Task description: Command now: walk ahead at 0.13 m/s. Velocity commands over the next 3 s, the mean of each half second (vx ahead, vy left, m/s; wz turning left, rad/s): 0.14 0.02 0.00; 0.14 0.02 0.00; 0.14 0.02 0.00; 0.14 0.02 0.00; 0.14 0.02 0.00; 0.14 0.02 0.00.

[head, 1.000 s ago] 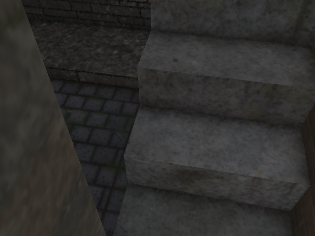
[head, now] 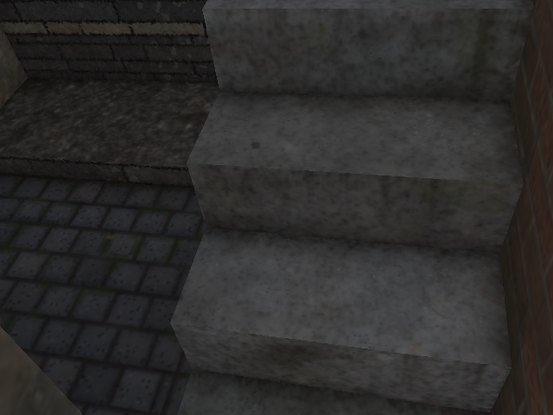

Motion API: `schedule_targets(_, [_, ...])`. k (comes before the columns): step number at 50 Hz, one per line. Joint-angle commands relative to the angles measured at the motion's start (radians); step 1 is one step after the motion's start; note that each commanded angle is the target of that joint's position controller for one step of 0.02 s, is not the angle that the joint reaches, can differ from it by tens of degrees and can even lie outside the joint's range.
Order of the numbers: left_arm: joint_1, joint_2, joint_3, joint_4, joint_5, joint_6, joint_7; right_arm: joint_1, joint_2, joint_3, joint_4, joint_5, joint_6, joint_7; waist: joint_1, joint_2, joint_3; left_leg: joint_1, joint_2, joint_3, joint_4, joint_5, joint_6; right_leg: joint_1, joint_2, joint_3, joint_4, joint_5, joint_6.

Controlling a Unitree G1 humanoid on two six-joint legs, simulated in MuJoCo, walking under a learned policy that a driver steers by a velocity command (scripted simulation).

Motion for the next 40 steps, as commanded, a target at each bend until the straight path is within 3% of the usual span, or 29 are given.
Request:
schedule_targets(1, [-0.034,0.172,0.030,-0.049,-0.002,-0.008,-0.004,-0.016,-0.074,-0.018,-0.055,-0.016,-0.009,-0.002,-0.034,-0.262,0.055,0.029,0.020,0.017,-0.223,0.162,0.019,-0.032,-0.199,0.190,-0.119,0.377,-0.002])
schedule_targets(2, [-0.012,0.181,0.032,-0.045,0.006,0.002,-0.009,-0.011,-0.077,-0.018,-0.050,-0.022,-0.011,0.003,-0.035,-0.251,0.053,0.077,0.004,0.030,-0.276,0.248,0.014,-0.040,-0.173,0.177,-0.126,0.386,0.006])
schedule_targets(4, [-0.012,0.197,0.036,-0.051,0.017,0.000,-0.021,0.022,-0.117,-0.021,-0.058,-0.030,-0.009,0.016,-0.029,-0.173,0.025,0.146,0.049,-0.029,-0.288,0.456,0.013,-0.039,-0.129,0.152,-0.145,0.282,0.019])
schedule_targets(5, [-0.015,0.205,0.040,-0.055,0.014,0.001,-0.026,0.004,-0.154,-0.028,-0.068,-0.034,-0.014,0.019,-0.004,-0.115,0.028,0.153,0.044,-0.024,-0.265,0.502,0.022,-0.031,-0.101,0.142,-0.150,0.331,0.026])
schedule_targets(6, [-0.016,0.208,0.041,-0.052,0.008,0.000,-0.025,0.000,-0.162,-0.033,-0.073,-0.032,-0.019,0.021,-0.007,-0.082,0.008,0.148,0.041,-0.018,-0.264,0.505,0.030,0.004,-0.095,0.130,-0.139,0.398,0.033])
schedule_targets(8, [-0.060,0.204,0.041,-0.048,-0.004,0.000,-0.016,0.003,-0.152,-0.041,-0.085,-0.017,-0.021,0.033,-0.037,-0.082,-0.034,0.132,0.026,0.001,-0.272,0.510,0.052,0.072,-0.077,0.097,-0.096,0.506,0.036])
schedule_targets(10, [-0.082,0.202,0.037,-0.055,-0.002,0.006,-0.005,0.013,-0.141,-0.042,-0.079,-0.023,-0.026,0.045,-0.032,-0.050,-0.056,0.122,0.020,0.008,-0.269,0.587,0.052,0.106,-0.075,0.070,-0.075,0.550,0.040])
schedule_targets(11, [-0.093,0.198,0.033,-0.077,0.015,0.012,-0.003,0.024,-0.156,-0.046,-0.072,-0.019,-0.021,0.048,-0.019,-0.046,-0.064,0.127,0.015,0.007,-0.266,0.643,0.062,0.116,-0.065,0.054,-0.067,0.547,0.047])
schedule_targets(13, [-0.090,0.197,0.027,-0.074,0.018,0.019,-0.002,0.019,-0.153,-0.046,-0.077,-0.020,-0.013,0.052,-0.016,-0.020,-0.084,0.154,0.012,0.008,-0.264,0.679,0.070,0.111,-0.065,0.044,-0.065,0.510,0.055])
schedule_targets(20, [-0.135,0.224,0.010,-0.072,0.014,0.017,-0.004,0.008,-0.200,-0.054,-0.070,-0.008,-0.014,0.053,-0.019,-0.048,-0.076,0.181,0.010,-0.003,-0.276,0.697,0.094,0.064,-0.071,0.032,-0.074,0.355,0.090])
schedule_targets(25, [-0.152,0.234,0.003,-0.070,0.011,0.016,-0.013,-0.019,-0.197,-0.048,-0.065,-0.020,-0.006,0.048,-0.014,-0.059,-0.042,0.167,0.003,-0.011,-0.291,0.601,0.106,0.027,-0.074,0.024,-0.090,0.235,0.101])
schedule_targets(26, [-0.155,0.210,-0.008,-0.071,0.027,0.025,-0.015,-0.004,-0.169,-0.038,-0.059,-0.033,-0.005,0.050,-0.017,-0.049,-0.041,0.159,0.005,-0.017,-0.295,0.582,0.102,0.024,-0.087,0.023,-0.091,0.254,0.098])
schedule_targets(27, [-0.124,0.204,-0.009,-0.046,0.018,0.036,-0.013,0.015,-0.176,-0.038,-0.037,-0.046,0.002,0.050,-0.009,-0.067,-0.044,0.166,0.008,-0.027,-0.296,0.598,0.089,0.031,-0.077,0.017,-0.081,0.265,0.102])
schedule_targets(30, [-0.118,0.217,-0.011,-0.034,0.019,0.042,-0.009,0.011,-0.184,-0.038,-0.030,-0.037,0.008,0.048,-0.009,-0.054,-0.025,0.153,0.001,-0.025,-0.296,0.550,0.085,0.012,-0.079,0.017,-0.088,0.232,0.104])
schedule_targets(33, [-0.105,0.238,-0.005,-0.015,0.017,0.041,-0.006,0.033,-0.193,-0.038,-0.006,-0.040,0.002,0.037,-0.003,-0.057,-0.003,0.137,-0.013,-0.023,-0.292,0.509,0.072,-0.008,-0.078,0.011,-0.099,0.203,0.105])
schedule_targets(35, [-0.097,0.231,-0.007,-0.002,0.015,0.038,-0.006,0.034,-0.186,-0.036,-0.002,-0.039,0.000,0.030,-0.007,-0.067,-0.002,0.142,-0.015,-0.019,-0.290,0.499,0.068,-0.021,-0.076,0.011,-0.102,0.206,0.104])
schedule_targets(36, [-0.093,0.224,-0.007,0.005,0.005,0.037,-0.005,0.041,-0.172,-0.032,0.001,-0.043,-0.003,0.029,-0.009,-0.081,-0.006,0.148,-0.011,-0.022,-0.291,0.492,0.071,-0.019,-0.076,0.011,-0.106,0.208,0.102])
schedule_targets(40, [-0.075,0.217,-0.010,0.025,0.007,0.035,-0.007,0.050,-0.168,-0.029,0.009,-0.039,-0.002,0.026,-0.010,-0.074,-0.005,0.141,-0.017,-0.017,-0.288,0.459,0.071,-0.021,-0.074,0.011,-0.113,0.202,0.096])
Next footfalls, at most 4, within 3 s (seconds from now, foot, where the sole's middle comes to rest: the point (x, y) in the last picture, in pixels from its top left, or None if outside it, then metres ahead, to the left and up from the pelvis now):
0.06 left None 0.02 0.19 -0.78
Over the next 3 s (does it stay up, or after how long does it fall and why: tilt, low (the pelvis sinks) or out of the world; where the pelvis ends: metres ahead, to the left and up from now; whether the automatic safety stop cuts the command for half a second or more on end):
stays up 0.01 0.05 0.00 its command is cut before an obstacle from the start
